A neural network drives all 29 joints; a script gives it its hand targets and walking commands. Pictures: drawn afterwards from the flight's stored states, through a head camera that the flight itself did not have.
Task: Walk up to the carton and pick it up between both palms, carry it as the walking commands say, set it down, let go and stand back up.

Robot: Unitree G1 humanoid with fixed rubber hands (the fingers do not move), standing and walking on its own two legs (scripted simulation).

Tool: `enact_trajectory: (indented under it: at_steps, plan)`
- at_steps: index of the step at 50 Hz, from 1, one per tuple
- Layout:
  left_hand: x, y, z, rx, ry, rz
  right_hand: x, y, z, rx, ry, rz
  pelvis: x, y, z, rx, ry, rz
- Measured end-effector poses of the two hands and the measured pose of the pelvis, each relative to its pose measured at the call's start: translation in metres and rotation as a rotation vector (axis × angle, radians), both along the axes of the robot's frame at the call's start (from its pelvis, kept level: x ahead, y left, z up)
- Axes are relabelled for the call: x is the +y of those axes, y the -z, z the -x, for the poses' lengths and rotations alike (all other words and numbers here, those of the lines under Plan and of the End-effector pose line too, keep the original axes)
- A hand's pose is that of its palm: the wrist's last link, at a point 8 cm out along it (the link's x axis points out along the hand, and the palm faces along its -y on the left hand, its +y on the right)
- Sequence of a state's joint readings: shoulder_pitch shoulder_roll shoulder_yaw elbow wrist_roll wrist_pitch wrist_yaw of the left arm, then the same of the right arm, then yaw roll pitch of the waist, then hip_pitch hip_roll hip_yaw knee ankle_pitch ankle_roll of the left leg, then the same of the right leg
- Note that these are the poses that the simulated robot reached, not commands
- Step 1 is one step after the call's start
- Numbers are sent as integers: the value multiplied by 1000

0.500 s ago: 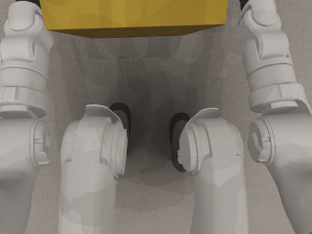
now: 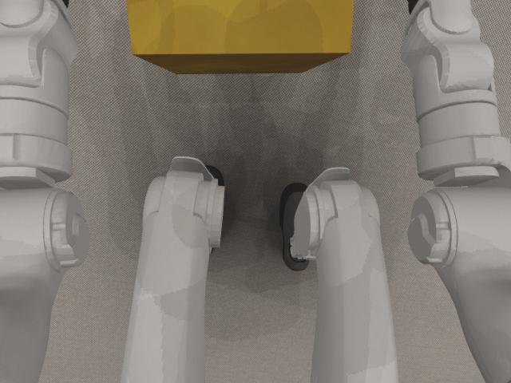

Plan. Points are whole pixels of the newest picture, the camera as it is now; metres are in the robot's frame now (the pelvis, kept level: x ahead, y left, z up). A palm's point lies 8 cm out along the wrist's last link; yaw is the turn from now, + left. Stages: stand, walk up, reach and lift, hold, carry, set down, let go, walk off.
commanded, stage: set down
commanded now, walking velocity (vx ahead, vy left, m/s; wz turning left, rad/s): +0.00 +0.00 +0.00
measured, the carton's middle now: (239, 6) +0.55 +0.06 -0.30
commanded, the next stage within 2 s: let go in 1.00 s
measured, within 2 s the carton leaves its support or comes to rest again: neither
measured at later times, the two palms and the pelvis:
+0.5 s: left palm out of the picture +0.51 +0.27 -0.01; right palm out of the picture +0.55 -0.14 -0.02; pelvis +0.01 +0.00 +0.13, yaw +1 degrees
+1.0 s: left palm out of the picture +0.51 +0.27 +0.11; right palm out of the picture +0.54 -0.15 +0.11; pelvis +0.04 +0.01 +0.22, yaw +1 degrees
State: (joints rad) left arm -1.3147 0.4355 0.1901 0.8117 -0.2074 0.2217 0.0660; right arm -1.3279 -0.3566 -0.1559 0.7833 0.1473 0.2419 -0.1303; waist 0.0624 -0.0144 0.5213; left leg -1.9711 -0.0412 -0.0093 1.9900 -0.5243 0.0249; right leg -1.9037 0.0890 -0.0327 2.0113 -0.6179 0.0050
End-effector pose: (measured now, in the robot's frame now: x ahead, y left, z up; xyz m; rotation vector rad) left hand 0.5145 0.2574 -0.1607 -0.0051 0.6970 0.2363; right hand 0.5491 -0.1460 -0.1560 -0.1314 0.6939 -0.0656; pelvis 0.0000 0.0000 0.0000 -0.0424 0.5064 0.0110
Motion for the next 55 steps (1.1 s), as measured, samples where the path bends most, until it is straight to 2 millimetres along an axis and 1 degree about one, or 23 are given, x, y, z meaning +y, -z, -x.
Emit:
enact_trajectory:
  at_steps: [3,6,10,13,18,21,25,30,34,37,40,43,47,51,55]
  plan:
    - [-4,-15,-1,-15,9,4,-5,-17,-1,-2,10,2,-1,-14,-1,2,5,2]
    - [-6,-35,-3,-26,20,2,-7,-38,-3,-16,7,3,-1,-28,-2,-3,7,3]
    - [-3,-61,-7,-24,19,-10,-6,-60,-7,-9,5,-8,-2,-48,-4,-7,9,-4]
    - [2,-76,-8,-22,9,-2,-2,-75,-7,-5,-7,-14,-3,-64,-5,-4,7,-9]
    - [9,-105,-4,-28,20,-1,5,-102,-1,-12,-19,-16,-2,-89,-8,-14,-2,-4]
    - [11,-123,0,-7,32,-9,5,-117,1,4,-19,-7,-1,-105,-8,-24,-8,0]
    - [16,-151,0,-16,31,-15,4,-141,0,8,-22,-1,1,-127,-9,-31,-13,0]
    - [22,-181,-1,-23,29,-14,0,-179,-1,-10,-19,2,2,-152,-11,-54,-19,3]
    - [23,-199,3,2,29,-12,-2,-202,-3,0,-24,-4,4,-172,-13,-59,-19,2]
    - [20,-218,4,-21,48,-23,-1,-220,-4,-16,-27,-19,5,-187,-14,-82,-20,1]
    - [18,-233,4,-20,47,-11,-1,-234,-4,-9,-34,-12,6,-201,-15,-84,-20,-4]
    - [17,-243,4,-3,40,-7,-2,-246,-2,2,-28,-7,6,-210,-18,-65,-21,-4]
    - [15,-256,4,14,42,-8,-6,-258,3,33,-15,-7,6,-218,-26,-11,-18,-3]
    - [13,-272,5,28,45,-20,-8,-269,8,54,-8,-11,6,-223,-40,86,-14,-3]
    - [14,-286,11,55,53,-42,-11,-279,13,61,-11,5,6,-232,-54,130,-9,-9]
